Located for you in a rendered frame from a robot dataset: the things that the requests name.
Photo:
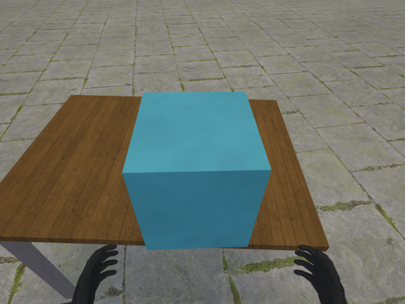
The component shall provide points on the table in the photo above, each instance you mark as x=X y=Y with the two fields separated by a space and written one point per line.
x=68 y=186

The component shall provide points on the robot left hand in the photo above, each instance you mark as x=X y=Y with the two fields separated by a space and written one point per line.
x=90 y=278

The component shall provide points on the carton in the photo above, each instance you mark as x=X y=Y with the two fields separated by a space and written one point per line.
x=196 y=170

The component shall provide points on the robot right hand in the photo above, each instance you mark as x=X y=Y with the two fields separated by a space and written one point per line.
x=324 y=277

